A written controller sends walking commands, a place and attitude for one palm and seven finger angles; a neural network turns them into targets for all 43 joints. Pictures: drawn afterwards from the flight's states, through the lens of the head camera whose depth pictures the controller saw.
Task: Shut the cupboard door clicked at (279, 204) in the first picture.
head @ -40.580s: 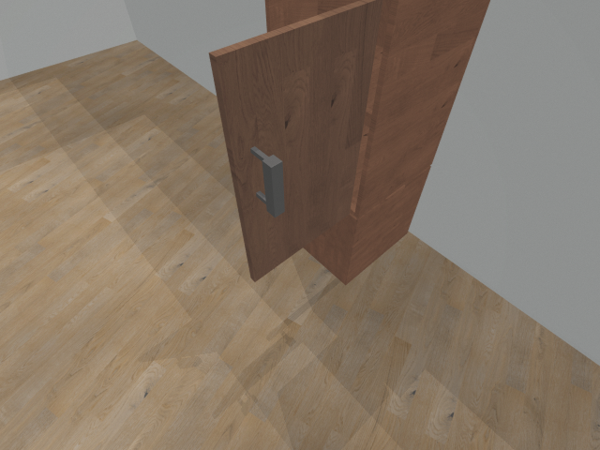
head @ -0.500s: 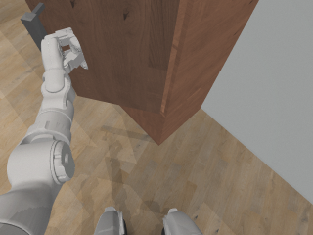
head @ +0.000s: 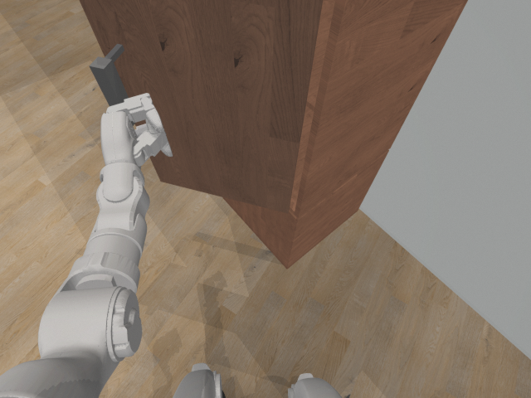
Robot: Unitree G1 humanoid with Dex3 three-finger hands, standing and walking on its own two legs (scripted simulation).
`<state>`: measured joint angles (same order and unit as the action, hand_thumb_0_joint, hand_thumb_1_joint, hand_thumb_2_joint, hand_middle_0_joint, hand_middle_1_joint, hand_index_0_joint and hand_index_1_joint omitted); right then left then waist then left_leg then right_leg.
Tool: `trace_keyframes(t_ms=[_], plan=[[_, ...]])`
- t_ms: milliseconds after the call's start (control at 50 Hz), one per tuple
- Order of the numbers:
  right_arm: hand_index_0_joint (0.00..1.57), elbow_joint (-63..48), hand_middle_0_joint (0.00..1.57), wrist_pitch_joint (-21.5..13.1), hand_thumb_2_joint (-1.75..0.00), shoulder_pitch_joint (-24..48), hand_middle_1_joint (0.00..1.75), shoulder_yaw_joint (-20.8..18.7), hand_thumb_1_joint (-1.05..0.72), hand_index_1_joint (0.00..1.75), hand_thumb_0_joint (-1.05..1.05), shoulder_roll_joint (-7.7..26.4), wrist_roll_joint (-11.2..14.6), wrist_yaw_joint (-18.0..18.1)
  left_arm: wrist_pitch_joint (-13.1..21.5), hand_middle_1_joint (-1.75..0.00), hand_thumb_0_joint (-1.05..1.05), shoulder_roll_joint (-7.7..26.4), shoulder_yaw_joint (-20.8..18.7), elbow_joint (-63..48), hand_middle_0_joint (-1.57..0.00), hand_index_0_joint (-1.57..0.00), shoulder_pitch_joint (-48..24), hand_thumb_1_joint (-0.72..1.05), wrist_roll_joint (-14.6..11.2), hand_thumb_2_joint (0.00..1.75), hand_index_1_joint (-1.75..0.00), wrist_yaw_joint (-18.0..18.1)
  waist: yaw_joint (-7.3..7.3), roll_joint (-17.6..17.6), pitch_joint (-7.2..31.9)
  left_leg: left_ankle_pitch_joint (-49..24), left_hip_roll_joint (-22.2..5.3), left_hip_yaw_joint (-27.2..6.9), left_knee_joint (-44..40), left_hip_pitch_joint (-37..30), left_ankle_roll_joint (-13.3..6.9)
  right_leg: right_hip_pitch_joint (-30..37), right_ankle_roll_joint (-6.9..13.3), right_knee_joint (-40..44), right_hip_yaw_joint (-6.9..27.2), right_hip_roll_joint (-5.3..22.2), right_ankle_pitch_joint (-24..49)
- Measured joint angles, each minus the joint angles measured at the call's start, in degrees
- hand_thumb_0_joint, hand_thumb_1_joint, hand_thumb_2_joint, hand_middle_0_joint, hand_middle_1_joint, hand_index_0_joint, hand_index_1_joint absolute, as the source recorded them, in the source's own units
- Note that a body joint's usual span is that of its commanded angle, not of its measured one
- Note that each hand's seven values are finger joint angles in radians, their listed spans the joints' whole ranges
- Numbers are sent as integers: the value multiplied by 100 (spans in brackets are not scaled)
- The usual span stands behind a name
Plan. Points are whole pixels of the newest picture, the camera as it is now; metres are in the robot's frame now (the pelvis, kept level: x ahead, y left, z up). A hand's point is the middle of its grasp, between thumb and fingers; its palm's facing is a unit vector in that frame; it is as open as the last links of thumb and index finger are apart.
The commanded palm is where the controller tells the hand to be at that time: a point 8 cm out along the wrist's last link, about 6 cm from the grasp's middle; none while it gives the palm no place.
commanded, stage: draw the hand back to the body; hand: left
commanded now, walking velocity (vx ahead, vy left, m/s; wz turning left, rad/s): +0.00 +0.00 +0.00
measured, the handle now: (122, 87) +0.63 +0.22 +0.08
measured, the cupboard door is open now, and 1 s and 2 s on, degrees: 34 34 34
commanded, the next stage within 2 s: step back with the hand held close in 1.44 s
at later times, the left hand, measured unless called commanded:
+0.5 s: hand (76, 208) +0.33 +0.19 +0.16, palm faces +0.15 -0.97 -0.19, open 3.1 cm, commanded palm +0.29 +0.24 +0.17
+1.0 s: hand out of the picture +0.22 +0.27 +0.22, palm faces +0.43 -0.81 -0.39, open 5.6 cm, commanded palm +0.16 +0.31 +0.24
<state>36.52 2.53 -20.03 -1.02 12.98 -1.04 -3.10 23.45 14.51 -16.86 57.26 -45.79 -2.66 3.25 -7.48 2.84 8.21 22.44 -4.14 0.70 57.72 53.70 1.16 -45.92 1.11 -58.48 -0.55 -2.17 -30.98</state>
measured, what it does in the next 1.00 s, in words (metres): rises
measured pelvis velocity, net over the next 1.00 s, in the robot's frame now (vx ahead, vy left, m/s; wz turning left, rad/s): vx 0.02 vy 0.01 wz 0.03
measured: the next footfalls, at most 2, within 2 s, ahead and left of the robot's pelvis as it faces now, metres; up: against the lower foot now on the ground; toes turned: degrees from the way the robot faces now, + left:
none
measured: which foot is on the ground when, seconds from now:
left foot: down 0.00-1.00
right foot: down 0.00-1.00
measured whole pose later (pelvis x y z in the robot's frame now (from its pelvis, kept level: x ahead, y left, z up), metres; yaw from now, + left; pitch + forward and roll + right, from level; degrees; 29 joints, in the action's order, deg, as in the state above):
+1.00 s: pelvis +0.02 +0.01 +0.07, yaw +2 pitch -3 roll +0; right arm 34.9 -1.3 -10.5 2.6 12.3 1.4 4.0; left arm 2.8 19.7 -16.5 -17.6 22.1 -4.3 5.2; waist 3.5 4.4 0.3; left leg 10.8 -0.8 1.8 24.1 10.1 0.2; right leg -1.8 -0.1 -23.0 -0.4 0.7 -18.0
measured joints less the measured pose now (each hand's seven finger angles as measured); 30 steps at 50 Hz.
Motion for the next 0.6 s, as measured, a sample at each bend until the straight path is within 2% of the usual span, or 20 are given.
trace_keyframes(t_ms=[100,180,260,380,480,600], plan=[[20,-50,20,96,-90,-223,30,34,-90,30,0,9,175,84,-344,-150,2,-109,144,-952,-130,-130,1010,90,-330,90,-150,-199,178,50,-69,-121,-2,77,-444,-658,-11,622,-12,445,68,0,159],[20,-21,21,25,-90,-256,30,38,-90,30,0,37,274,188,-512,-150,2,-187,340,-1743,-130,-130,1743,90,-524,90,-150,-276,294,46,-131,-239,18,58,-775,-1153,-11,1139,-7,814,42,10,293],[20,10,21,-93,-90,-104,30,34,-90,30,0,107,352,291,-609,-150,2,-189,527,-2363,-130,-130,2295,90,-653,90,-150,-424,387,39,-171,-332,46,24,-1010,-1543,-11,1559,-8,1086,2,29,392],[20,-92,20,-261,-90,310,30,61,-90,30,1,222,447,446,-1021,-147,2,-134,675,-3056,-128,-128,2888,90,-882,90,-148,-692,537,42,-257,-470,105,15,-1312,-2014,-32,2039,-27,1385,-19,79,519],[20,-247,20,-119,-90,735,30,119,-90,30,1,154,464,685,-1479,-138,2,63,1015,-4067,-120,-120,3705,90,-391,90,-139,-284,644,9,-406,-704,178,93,-1918,-2700,-57,2669,-55,1922,41,151,738],[20,-369,20,-88,-90,1094,30,271,-90,30,1,67,446,825,-1866,-123,2,188,1038,-4935,-106,-106,4412,90,-205,90,-124,-1,797,6,-616,-976,235,99,-2599,-3425,-79,3415,-79,2653,30,196,1040]])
